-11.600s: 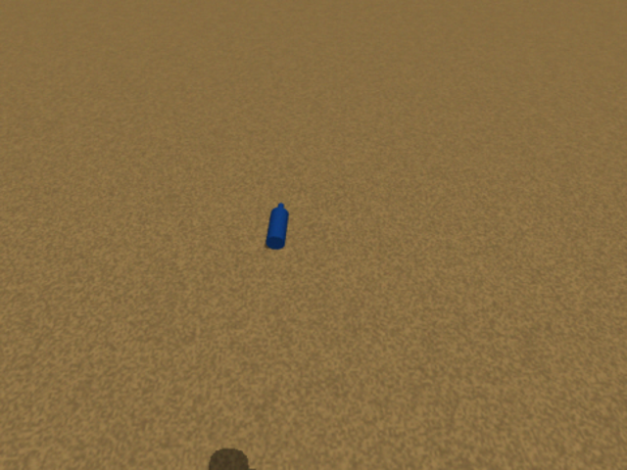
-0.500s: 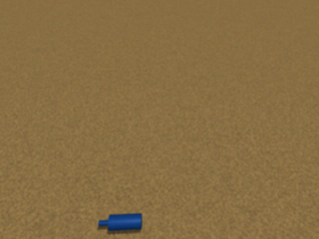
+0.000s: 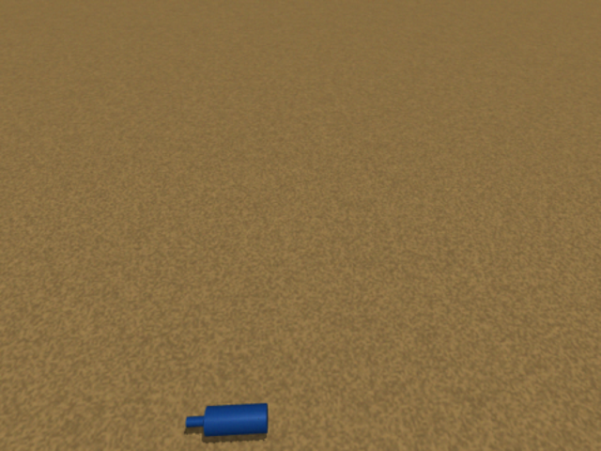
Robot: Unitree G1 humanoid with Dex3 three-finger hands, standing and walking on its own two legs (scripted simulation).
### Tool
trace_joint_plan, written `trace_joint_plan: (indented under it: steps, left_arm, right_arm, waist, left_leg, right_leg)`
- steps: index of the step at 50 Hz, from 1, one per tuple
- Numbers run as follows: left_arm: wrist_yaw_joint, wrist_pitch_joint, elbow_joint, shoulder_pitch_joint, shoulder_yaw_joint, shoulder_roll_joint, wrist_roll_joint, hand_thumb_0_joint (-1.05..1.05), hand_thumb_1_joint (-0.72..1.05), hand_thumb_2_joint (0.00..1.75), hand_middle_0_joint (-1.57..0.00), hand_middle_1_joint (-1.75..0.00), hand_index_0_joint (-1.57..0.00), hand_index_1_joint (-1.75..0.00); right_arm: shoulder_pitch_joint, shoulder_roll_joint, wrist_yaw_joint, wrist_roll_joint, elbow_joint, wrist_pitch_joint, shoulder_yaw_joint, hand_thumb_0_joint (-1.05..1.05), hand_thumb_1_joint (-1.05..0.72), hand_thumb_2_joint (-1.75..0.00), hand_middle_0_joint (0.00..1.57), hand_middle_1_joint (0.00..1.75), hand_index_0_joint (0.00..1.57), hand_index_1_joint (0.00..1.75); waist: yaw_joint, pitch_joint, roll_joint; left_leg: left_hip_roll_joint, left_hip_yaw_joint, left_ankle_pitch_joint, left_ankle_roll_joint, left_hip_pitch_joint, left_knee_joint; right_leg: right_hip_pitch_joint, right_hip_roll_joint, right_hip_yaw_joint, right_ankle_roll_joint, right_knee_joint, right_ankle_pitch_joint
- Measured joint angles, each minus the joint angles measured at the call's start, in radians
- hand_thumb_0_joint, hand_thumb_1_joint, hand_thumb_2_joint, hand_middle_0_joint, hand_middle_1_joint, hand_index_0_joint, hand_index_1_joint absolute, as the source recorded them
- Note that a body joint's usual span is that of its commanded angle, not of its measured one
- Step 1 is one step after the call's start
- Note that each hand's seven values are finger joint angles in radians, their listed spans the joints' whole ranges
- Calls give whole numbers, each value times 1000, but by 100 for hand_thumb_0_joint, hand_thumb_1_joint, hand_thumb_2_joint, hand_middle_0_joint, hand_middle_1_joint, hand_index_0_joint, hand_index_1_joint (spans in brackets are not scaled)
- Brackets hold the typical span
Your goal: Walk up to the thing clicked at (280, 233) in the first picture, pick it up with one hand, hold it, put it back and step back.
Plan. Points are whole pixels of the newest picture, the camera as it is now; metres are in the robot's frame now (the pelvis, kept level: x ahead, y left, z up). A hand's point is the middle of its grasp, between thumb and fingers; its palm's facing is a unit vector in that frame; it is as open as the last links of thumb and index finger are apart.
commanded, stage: walk up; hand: left
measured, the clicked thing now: (227, 419) +0.38 +0.22 -0.74
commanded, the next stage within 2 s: stand in 1.96 s
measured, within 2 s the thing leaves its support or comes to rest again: neither
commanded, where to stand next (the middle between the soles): -0.01 -0.07 m, yaw +1 degrees
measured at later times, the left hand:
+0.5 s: hand out of the picture +0.05 +0.16 -0.17, palm faces -0.04 -0.93 -0.36, open 7.4 cm
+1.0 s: hand out of the picture -0.01 +0.21 -0.16, palm faces +0.05 -0.92 -0.40, open 7.4 cm
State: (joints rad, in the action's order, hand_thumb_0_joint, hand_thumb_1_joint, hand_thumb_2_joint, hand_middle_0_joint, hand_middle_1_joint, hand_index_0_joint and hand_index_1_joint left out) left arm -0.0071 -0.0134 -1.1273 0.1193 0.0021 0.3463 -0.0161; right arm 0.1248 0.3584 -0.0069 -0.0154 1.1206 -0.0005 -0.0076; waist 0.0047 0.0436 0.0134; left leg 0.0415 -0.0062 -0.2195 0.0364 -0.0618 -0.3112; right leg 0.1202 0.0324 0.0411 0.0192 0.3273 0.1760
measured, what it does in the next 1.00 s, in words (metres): steps on the spot: right foot, then left foot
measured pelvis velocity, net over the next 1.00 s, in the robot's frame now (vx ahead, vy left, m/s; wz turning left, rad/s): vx -0.07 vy -0.07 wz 0.04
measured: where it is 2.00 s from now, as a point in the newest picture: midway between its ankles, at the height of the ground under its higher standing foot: outside the picture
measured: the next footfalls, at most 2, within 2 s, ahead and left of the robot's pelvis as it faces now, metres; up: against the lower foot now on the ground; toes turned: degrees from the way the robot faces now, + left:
right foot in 0.28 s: -0.01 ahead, -0.20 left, +0.00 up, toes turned +2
left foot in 0.62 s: -0.03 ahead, +0.04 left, +0.00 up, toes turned +1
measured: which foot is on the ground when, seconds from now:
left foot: down 0.00-0.30, up 0.32-0.60, down 0.62-1.00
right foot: down 0.00-0.08, up 0.10-0.26, down 0.28-1.00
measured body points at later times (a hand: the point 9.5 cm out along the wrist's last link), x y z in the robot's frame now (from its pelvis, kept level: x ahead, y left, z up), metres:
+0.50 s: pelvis -0.04 -0.09 -0.02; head +0.02 -0.10 +0.42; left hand +0.05 +0.21 -0.14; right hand +0.04 -0.42 -0.15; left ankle -0.07 +0.05 -0.71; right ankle -0.02 -0.21 -0.75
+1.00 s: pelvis -0.07 -0.07 -0.01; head -0.06 -0.08 +0.43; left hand -0.02 +0.25 -0.13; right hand +0.06 -0.36 -0.14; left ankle -0.06 +0.04 -0.75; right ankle -0.04 -0.20 -0.75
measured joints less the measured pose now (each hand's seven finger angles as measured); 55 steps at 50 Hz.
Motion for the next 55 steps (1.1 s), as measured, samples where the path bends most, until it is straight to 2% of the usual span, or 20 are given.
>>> trace_joint_plan:
  steps: [4,7,9,12,14,15,16,18,21,28,31,33,35,37,38,40,41,44,46,55]
  left_arm:
    - [-21,51,74,-7,47,34,-17,0,90,89,-20,-30,-20,-30]
    - [-33,98,138,-16,78,69,-19,0,90,89,-20,-30,-20,-30]
    - [-41,113,178,-16,90,84,-14,0,90,89,-20,-30,-20,-30]
    - [-50,105,219,-4,97,92,-12,0,90,89,-20,-30,-20,-30]
    - [-48,86,229,12,99,93,-15,0,90,89,-20,-30,-20,-30]
    - [-42,76,226,14,102,85,-19,0,90,89,-20,-30,-20,-30]
    - [-37,71,224,14,99,74,-24,0,90,89,-20,-30,-20,-30]
    - [-33,66,224,21,82,47,-27,0,90,89,-20,-30,-20,-30]
    - [-22,56,225,30,51,1,-22,0,90,89,-20,-30,-20,-30]
    - [4,11,254,30,26,-24,-12,0,90,89,-20,-31,-21,-30]
    - [12,5,262,25,26,-4,-2,0,89,89,-21,-31,-21,-30]
    - [18,14,249,19,30,13,8,0,89,89,-21,-31,-21,-30]
    - [23,23,226,19,33,21,12,0,90,89,-20,-30,-21,-30]
    - [23,24,205,25,37,33,14,0,90,89,-20,-30,-21,-30]
    - [23,19,197,30,39,38,14,0,90,89,-20,-30,-21,-30]
    - [24,3,181,39,41,41,10,0,90,89,-20,-30,-20,-30]
    - [24,-5,172,43,39,38,5,0,90,89,-20,-30,-20,-30]
    - [17,-14,155,58,26,35,-4,0,90,89,-20,-30,-20,-30]
    - [14,-12,142,62,19,30,-5,0,90,89,-20,-30,-20,-30]
    - [3,-14,87,52,9,28,4,0,90,89,-20,-30,-20,-30]
  right_arm:
    - [8,-10,25,15,-57,-8,23,0,-90,-90,20,30,21,30]
    - [30,-7,48,4,-112,-15,46,0,-90,-90,21,30,21,30]
    - [49,9,62,-6,-136,-14,58,0,-90,-90,21,30,21,30]
    - [61,48,65,-18,-161,-3,72,0,-90,-90,21,30,21,30]
    - [58,76,58,-18,-180,10,77,0,-90,-90,21,30,21,30]
    - [50,90,56,-14,-188,17,80,0,-90,-90,20,30,21,30]
    - [41,98,58,-10,-196,25,82,0,-90,-90,20,30,21,30]
    - [31,101,62,0,-202,40,85,0,-90,-90,20,30,21,30]
    - [36,103,55,18,-207,38,81,0,-91,-90,20,30,20,30]
    - [71,51,18,-5,-192,51,62,0,-91,-90,20,30,20,30]
    - [67,31,3,-16,-196,45,63,0,-91,-90,20,30,21,30]
    - [59,12,-4,-25,-199,35,64,0,-91,-90,20,30,21,30]
    - [54,5,-15,-24,-208,29,60,0,-91,-90,20,30,21,30]
    - [49,-4,-16,-21,-213,24,53,0,-90,-90,20,30,21,30]
    - [45,-8,-15,-19,-215,24,49,0,-90,-90,20,30,21,30]
    - [30,-6,-14,-9,-211,30,43,0,-90,-90,20,30,21,30]
    - [21,-4,-13,-3,-208,34,42,0,-90,-90,20,30,21,30]
    - [5,3,-14,2,-201,42,43,0,-90,-90,20,30,21,30]
    - [0,9,-17,2,-191,37,46,0,-90,-90,20,30,21,30]
    - [5,-7,-28,-4,-124,21,29,0,-91,-90,20,30,21,30]
  waist:
    - [1,33,-31]
    - [-7,64,-45]
    - [-5,78,-44]
    - [2,94,-34]
    - [5,102,-23]
    - [1,117,-3]
    - [-8,132,12]
    - [-7,143,9]
    - [-5,138,21]
    - [-5,115,13]
    - [-6,116,-6]
    - [3,121,-40]
    - [3,111,-30]
    - [3,97,-20]
    - [5,89,-16]
    - [14,82,2]
    - [13,81,17]
    - [12,64,27]
    - [13,56,27]
    - [28,24,-2]
  left_leg:
    - [-2,0,-25,-1,-54,-75]
    - [16,-14,-45,3,-99,-136]
    - [35,-23,-57,8,-125,-171]
    - [65,-27,-88,24,-166,-241]
    - [88,-32,-128,28,-207,-327]
    - [107,-49,-148,7,-234,-390]
    - [99,-85,-217,-16,-265,-467]
    - [21,-132,-346,-41,-319,-642]
    - [-51,-130,-339,-49,-359,-779]
    - [-67,-64,-319,-49,-262,-530]
    - [-66,-44,-202,-62,-209,-382]
    - [-88,-22,-135,-50,-191,-346]
    - [-77,-23,-139,-53,-193,-350]
    - [-63,-26,-137,-52,-189,-344]
    - [-58,-27,-136,-49,-189,-343]
    - [-43,-28,-140,-40,-189,-354]
    - [-36,-35,-140,-37,-188,-358]
    - [-52,-38,-161,-48,-182,-346]
    - [-62,-28,-89,-50,-163,-298]
    - [-67,-7,-31,-57,-99,-156]
  right_leg:
    - [81,3,-8,-11,130,41]
    - [194,-36,-64,-26,419,243]
    - [240,-56,-107,-40,551,309]
    - [232,-33,-123,-47,507,319]
    - [177,-15,-105,-40,342,209]
    - [171,-31,-91,-17,331,164]
    - [177,-43,-78,-9,354,168]
    - [188,-38,-82,-13,373,178]
    - [179,-36,-80,-21,336,155]
    - [182,-19,-30,-28,338,156]
    - [204,4,-20,-17,380,172]
    - [215,26,-45,-14,406,176]
    - [218,1,-61,-26,443,288]
    - [199,-22,-63,-34,447,336]
    - [175,-26,-55,-37,404,308]
    - [130,-36,-45,-30,300,137]
    - [120,-43,-37,-25,287,119]
    - [116,-29,-36,-19,282,133]
    - [111,-15,-42,-8,273,130]
    - [56,-7,-63,7,135,54]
